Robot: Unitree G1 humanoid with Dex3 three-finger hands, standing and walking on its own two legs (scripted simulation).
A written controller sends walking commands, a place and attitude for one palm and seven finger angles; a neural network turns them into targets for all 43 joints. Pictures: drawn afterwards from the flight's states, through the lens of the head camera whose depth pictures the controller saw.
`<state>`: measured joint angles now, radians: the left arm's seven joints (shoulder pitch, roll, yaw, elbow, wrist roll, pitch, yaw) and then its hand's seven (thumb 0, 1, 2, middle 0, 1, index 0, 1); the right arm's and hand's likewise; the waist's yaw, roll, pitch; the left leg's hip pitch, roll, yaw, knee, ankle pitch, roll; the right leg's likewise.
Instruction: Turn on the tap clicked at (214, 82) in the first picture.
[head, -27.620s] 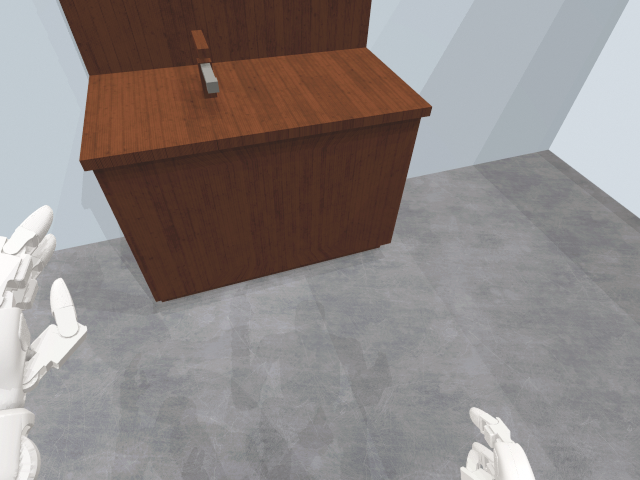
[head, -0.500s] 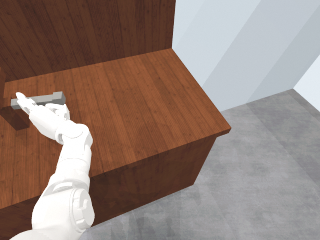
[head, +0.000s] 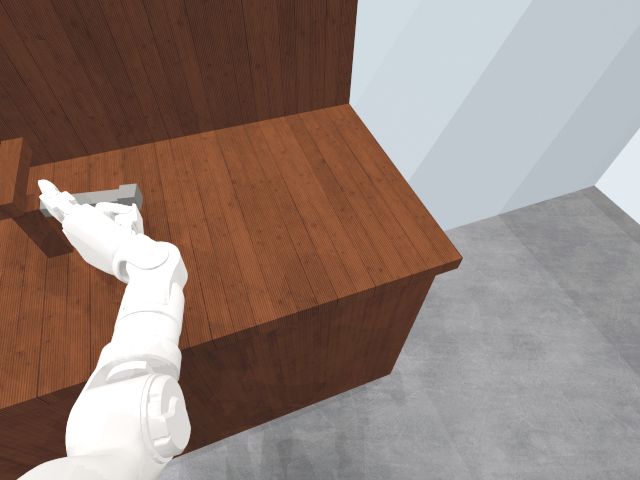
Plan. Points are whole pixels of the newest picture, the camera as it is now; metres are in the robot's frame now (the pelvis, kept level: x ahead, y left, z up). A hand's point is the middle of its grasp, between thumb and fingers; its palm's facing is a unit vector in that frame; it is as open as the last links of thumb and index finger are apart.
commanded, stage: lift the hand up off the lever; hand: left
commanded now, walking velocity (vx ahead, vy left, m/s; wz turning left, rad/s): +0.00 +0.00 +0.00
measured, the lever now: (130, 197) +0.50 +0.28 +0.06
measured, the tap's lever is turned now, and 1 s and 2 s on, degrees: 79 79 79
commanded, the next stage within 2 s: draw the hand back beside the body in 1.22 s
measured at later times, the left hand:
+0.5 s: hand (130, 208) +0.42 +0.24 +0.12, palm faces +0.84 -0.54 -0.06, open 7.8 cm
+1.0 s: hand (124, 198) +0.43 +0.24 +0.13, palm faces +0.84 -0.54 -0.07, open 7.8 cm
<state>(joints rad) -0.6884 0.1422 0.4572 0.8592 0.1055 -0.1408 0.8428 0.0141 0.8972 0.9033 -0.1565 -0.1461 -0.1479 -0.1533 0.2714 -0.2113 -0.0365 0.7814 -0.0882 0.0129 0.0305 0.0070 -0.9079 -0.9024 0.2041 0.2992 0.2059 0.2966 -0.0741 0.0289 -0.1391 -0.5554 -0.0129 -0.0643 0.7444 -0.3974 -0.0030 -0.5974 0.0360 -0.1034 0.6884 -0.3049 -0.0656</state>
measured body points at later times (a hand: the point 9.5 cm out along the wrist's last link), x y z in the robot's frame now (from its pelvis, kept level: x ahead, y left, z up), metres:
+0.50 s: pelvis +0.00 +0.00 +0.01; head +0.02 -0.01 +0.46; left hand +0.37 +0.26 +0.12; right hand +0.09 -0.25 -0.12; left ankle -0.02 +0.12 -0.71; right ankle +0.02 -0.08 -0.71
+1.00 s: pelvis +0.00 +0.00 +0.01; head +0.03 -0.01 +0.46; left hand +0.38 +0.26 +0.13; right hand +0.11 -0.25 -0.12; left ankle -0.02 +0.12 -0.71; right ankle +0.02 -0.08 -0.71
